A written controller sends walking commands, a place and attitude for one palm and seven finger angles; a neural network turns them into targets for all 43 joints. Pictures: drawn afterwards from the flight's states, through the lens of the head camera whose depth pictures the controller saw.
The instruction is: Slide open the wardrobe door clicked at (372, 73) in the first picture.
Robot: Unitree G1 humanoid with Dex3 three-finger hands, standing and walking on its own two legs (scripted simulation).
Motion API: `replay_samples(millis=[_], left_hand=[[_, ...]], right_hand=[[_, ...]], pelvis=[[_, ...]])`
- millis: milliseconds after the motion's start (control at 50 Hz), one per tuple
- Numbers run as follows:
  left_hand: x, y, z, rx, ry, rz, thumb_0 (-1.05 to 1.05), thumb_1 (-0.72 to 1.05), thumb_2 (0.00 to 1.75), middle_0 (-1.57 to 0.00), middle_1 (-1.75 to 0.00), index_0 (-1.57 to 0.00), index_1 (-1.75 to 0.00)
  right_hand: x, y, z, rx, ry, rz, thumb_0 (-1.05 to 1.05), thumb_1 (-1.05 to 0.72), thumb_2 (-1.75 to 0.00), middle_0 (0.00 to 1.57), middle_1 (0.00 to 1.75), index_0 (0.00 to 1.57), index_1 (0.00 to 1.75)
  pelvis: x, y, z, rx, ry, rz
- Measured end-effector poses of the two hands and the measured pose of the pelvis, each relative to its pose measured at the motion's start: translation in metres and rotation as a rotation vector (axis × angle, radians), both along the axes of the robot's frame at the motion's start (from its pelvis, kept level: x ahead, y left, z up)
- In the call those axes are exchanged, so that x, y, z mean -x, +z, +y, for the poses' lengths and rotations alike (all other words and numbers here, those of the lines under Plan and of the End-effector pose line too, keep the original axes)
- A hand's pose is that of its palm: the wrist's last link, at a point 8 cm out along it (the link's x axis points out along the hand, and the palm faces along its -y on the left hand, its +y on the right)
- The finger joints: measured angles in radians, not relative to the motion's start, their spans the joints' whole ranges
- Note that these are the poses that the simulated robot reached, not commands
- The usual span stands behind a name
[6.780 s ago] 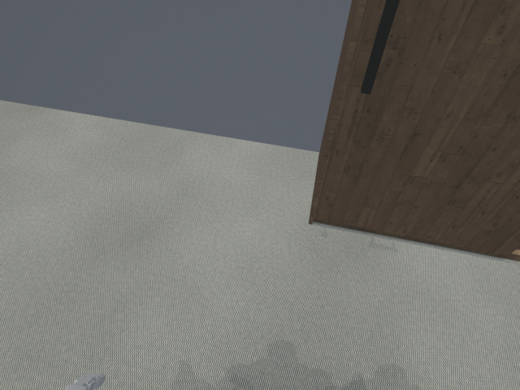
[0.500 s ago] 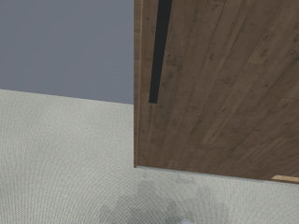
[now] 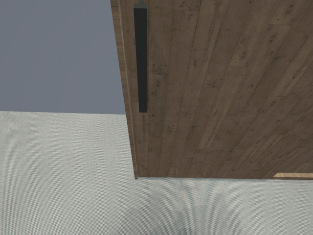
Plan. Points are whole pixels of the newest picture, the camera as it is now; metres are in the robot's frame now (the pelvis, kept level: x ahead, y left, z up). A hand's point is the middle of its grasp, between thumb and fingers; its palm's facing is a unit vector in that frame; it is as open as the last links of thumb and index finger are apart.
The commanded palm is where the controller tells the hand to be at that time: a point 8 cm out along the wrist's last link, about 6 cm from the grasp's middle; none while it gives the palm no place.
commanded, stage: come to a stop and stand still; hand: left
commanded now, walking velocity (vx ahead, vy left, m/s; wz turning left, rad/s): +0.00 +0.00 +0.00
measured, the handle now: (142, 65) +0.54 +0.06 +0.15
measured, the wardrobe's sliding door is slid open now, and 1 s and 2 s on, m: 0.00 0.00 0.00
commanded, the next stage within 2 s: look again from close up in 0.54 s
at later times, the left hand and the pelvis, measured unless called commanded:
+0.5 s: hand out of the picture -0.01 +0.09 -0.18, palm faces +0.09 -0.98 -0.19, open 7.3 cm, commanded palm none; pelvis +0.01 -0.07 -0.01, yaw +2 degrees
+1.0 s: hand out of the picture +0.00 +0.16 -0.18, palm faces +0.06 -0.98 -0.20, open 7.4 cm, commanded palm none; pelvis +0.00 -0.02 -0.01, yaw +1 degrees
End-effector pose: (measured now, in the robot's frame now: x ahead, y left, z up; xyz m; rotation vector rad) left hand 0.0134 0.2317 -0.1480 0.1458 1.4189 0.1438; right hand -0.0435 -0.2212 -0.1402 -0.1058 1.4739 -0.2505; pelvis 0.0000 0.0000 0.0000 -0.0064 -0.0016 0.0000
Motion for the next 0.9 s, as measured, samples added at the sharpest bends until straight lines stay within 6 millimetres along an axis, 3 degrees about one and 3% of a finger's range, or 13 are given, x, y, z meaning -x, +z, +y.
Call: replay_samples(millis=[100,220,380,600,720,800,900], left_hand=[[-0.023,0.007,-0.029,-0.052,-0.014,-0.103,0.01,0.94,0.90,-0.20,-0.30,-0.20,-0.30],[-0.026,0.011,-0.052,-0.060,0.004,-0.139,0.01,0.95,0.90,-0.20,-0.30,-0.20,-0.30],[0.002,0.002,-0.072,-0.038,0.050,-0.057,0.01,0.96,0.90,-0.20,-0.30,-0.20,-0.30],[0.040,-0.003,-0.099,0.027,0.097,0.051,0.01,0.92,0.90,-0.20,-0.30,-0.20,-0.30],[0.044,-0.002,-0.095,0.023,0.077,0.023,0.00,0.91,0.90,-0.20,-0.30,-0.20,-0.30],[0.042,-0.008,-0.075,0.019,0.059,-0.002,0.00,0.91,0.90,-0.20,-0.30,-0.20,-0.30],[0.031,-0.010,-0.046,-0.001,0.059,-0.052,0.00,0.91,0.90,-0.20,-0.30,-0.20,-0.30]], right_hand=[[0.021,-0.019,-0.019,-0.068,-0.019,0.053,0.01,-0.91,-0.90,0.20,0.30,0.20,0.30],[0.010,-0.023,-0.033,-0.098,0.016,0.037,0.01,-0.91,-0.90,0.20,0.30,0.20,0.30],[-0.020,-0.021,-0.047,-0.086,0.058,0.001,0.00,-0.91,-0.90,0.20,0.30,0.20,0.30],[-0.057,-0.018,-0.059,-0.046,0.101,-0.049,0.00,-0.91,-0.90,0.20,0.30,0.20,0.30],[-0.073,-0.014,-0.060,-0.021,0.107,-0.109,0.01,-0.92,-0.90,0.20,0.30,0.20,0.30],[-0.084,-0.016,-0.048,-0.008,0.112,-0.193,0.01,-0.93,-0.90,0.20,0.30,0.20,0.30],[-0.080,-0.012,-0.033,0.003,0.133,-0.221,0.01,-0.95,-0.90,0.20,0.30,0.20,0.30]], pelvis=[[0.002,-0.006,-0.028,-0.016,0.012,-0.021],[-0.003,-0.006,-0.050,-0.004,0.020,-0.018],[-0.007,-0.006,-0.067,-0.008,0.028,-0.024],[-0.013,-0.005,-0.067,-0.009,0.030,-0.028],[-0.009,-0.006,-0.056,0.005,0.017,-0.014],[-0.005,-0.012,-0.040,0.024,0.025,-0.021],[-0.001,-0.012,-0.026,0.006,0.020,-0.037]])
